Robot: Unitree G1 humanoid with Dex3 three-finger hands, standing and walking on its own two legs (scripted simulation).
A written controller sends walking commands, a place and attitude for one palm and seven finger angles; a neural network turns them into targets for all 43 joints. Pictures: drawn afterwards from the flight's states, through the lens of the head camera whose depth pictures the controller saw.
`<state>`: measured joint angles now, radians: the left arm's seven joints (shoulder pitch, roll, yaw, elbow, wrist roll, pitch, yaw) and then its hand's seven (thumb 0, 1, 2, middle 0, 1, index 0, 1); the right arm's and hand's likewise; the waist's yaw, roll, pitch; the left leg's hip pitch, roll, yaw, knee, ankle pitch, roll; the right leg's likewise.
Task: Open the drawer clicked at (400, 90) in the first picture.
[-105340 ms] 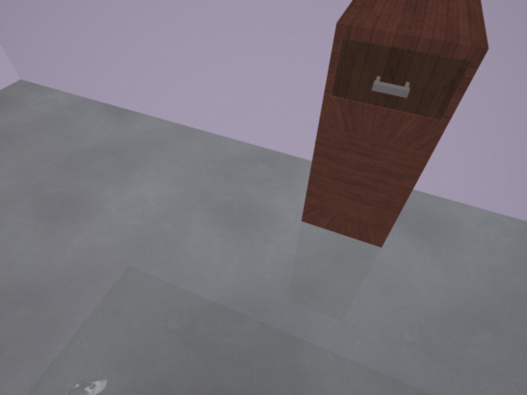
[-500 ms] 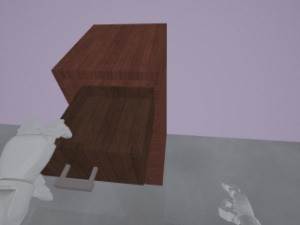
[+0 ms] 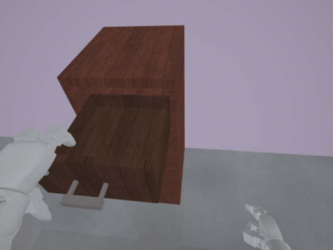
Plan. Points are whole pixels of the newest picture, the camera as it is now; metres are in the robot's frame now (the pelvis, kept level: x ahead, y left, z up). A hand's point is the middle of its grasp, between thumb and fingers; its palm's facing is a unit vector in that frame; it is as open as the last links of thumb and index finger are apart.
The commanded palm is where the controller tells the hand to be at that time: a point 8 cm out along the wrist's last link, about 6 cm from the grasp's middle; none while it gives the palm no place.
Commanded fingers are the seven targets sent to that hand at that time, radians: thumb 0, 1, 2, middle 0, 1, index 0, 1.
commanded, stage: draw the hand back to the body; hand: left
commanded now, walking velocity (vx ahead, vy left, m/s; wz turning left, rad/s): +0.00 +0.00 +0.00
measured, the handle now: (86, 194) +0.22 +0.26 +0.01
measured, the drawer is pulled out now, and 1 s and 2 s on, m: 0.29 0.29 0.29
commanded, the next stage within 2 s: step back with the hand held close in 1.50 s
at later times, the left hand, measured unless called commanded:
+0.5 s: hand (42, 177) +0.18 +0.28 +0.15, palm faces +0.08 -0.05 -1.00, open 13.9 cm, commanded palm +0.14 +0.28 +0.20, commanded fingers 0.00 -0.47 0.31 -0.30 -1.18 -0.30 -1.18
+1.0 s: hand (64, 159) +0.20 +0.23 +0.19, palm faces +0.40 -0.83 -0.39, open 11.3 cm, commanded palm +0.14 +0.27 +0.20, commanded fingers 0.00 0.41 0.69 -0.23 -0.62 -0.23 -0.62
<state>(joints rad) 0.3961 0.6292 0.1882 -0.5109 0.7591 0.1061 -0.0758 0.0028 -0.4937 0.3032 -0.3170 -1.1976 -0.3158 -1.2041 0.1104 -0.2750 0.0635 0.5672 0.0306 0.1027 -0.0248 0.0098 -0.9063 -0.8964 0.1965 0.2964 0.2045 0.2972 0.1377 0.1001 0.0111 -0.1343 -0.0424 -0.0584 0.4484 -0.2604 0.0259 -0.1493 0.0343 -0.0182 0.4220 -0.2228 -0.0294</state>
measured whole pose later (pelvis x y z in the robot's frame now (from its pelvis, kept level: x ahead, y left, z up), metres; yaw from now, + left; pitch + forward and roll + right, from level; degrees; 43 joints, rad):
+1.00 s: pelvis +0.01 -0.01 +0.00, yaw +0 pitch -4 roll +0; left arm 0.46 0.35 0.33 -0.50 -0.08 -0.14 0.08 0.00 0.07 0.55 -0.27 -0.83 -0.26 -0.83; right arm 0.19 -0.21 0.03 0.64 0.00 -0.11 -0.06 0.01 -0.90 -0.90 0.20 0.30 0.21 0.30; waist 0.05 0.06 0.04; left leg -0.07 -0.03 -0.06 0.39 -0.25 0.01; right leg -0.09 0.05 -0.02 0.36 -0.20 -0.04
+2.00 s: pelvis -0.03 +0.01 +0.00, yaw +1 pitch +2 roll -1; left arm 0.62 0.42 0.41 -0.64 -0.07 -0.19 0.11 0.02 0.88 0.90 -0.21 -0.30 -0.21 -0.31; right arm 0.16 -0.23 -0.04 0.56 0.03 -0.01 -0.07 0.01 -0.91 -0.90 0.20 0.30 0.20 0.30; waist -0.01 0.01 0.02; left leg -0.30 -0.06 -0.07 0.48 -0.21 0.03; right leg -0.30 0.02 -0.03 0.44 -0.17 -0.02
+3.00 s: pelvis -0.26 -0.04 +0.00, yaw +0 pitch +5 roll +3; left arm 0.69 0.44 0.44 -0.70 -0.06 -0.19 0.14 0.02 0.88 0.90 -0.21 -0.30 -0.21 -0.31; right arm 0.20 -0.20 0.01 0.59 0.02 -0.03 -0.06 0.01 -0.90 -0.90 0.20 0.30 0.21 0.30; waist -0.02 -0.06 -0.05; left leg -0.49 -0.02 0.03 0.90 -0.37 -0.02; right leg -0.28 -0.01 -0.04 0.47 -0.27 -0.05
